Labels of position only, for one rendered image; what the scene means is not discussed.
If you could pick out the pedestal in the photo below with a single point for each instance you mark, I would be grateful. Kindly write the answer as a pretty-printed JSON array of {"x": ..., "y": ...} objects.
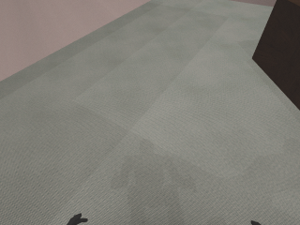
[{"x": 278, "y": 50}]

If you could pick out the robot left hand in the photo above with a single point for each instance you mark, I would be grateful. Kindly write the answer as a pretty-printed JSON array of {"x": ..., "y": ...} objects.
[{"x": 77, "y": 219}]

